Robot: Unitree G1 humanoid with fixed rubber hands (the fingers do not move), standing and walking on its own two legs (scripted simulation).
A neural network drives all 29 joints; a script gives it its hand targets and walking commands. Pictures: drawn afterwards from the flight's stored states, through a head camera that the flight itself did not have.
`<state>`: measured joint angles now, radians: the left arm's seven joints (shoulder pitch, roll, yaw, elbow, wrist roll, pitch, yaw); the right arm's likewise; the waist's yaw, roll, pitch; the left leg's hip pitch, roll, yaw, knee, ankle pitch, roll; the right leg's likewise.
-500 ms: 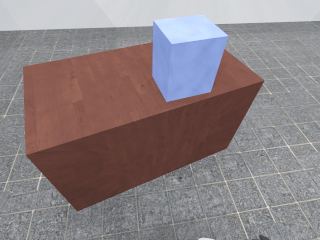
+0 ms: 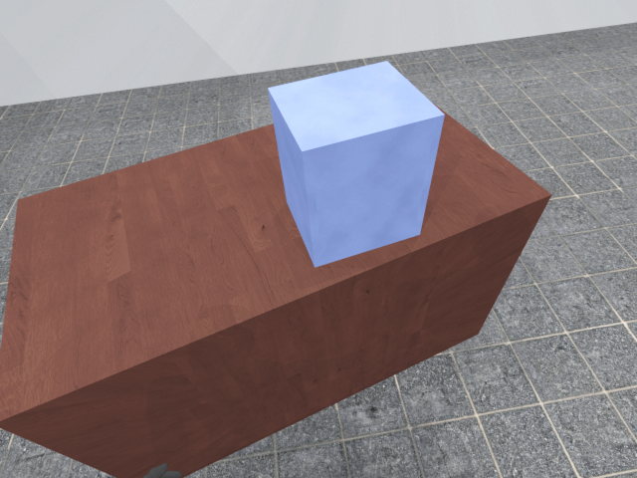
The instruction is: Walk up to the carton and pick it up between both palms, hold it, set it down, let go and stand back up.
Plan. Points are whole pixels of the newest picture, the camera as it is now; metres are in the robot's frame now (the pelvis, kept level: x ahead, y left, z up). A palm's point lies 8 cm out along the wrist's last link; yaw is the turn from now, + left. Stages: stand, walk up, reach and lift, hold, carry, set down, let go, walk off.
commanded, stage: walk up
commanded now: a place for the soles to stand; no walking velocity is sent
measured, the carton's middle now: (349, 167) +0.64 -0.04 +0.01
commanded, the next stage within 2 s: none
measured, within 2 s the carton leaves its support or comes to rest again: neither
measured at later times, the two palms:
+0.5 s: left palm out of the picture +0.12 +0.29 -0.12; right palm (476, 404) +0.24 -0.19 -0.09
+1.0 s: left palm (129, 424) +0.23 +0.30 -0.09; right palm (506, 466) +0.17 -0.21 -0.11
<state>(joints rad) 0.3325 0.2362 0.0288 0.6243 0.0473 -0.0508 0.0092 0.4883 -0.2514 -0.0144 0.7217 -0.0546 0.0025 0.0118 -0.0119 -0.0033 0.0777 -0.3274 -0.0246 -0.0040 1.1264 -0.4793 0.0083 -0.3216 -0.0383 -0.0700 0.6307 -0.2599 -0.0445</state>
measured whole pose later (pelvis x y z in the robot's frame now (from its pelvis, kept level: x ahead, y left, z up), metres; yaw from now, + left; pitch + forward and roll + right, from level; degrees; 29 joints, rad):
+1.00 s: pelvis +0.13 +0.05 +0.01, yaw -4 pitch -2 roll +0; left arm 0.37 0.26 0.01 0.66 0.00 0.00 0.00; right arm 0.32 -0.26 0.00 0.78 -0.01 0.02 0.02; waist -0.02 0.01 0.03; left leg -0.29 0.01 0.12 0.51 -0.19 0.05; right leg -0.22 -0.02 -0.01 0.53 -0.29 0.01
